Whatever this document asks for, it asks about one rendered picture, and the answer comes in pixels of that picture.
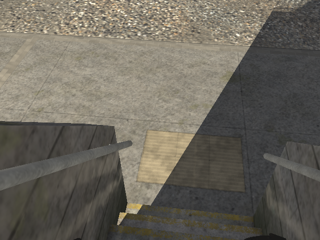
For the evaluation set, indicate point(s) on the stairs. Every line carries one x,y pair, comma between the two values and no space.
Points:
149,222

